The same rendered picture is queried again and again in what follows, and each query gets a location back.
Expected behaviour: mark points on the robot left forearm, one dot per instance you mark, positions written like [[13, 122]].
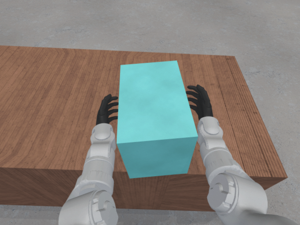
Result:
[[99, 163]]

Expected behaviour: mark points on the robot right forearm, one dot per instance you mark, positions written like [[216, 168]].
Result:
[[214, 152]]

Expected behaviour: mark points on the robot left upper arm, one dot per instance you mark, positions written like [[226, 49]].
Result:
[[93, 208]]

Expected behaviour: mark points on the pedestal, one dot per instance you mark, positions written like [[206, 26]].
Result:
[[49, 101]]

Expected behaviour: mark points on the robot right hand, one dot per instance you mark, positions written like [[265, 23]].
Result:
[[203, 108]]

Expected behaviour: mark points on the robot right upper arm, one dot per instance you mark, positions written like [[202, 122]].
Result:
[[239, 201]]

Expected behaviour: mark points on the carton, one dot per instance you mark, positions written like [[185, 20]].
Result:
[[156, 133]]

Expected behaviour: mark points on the robot left hand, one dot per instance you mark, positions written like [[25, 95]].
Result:
[[103, 113]]

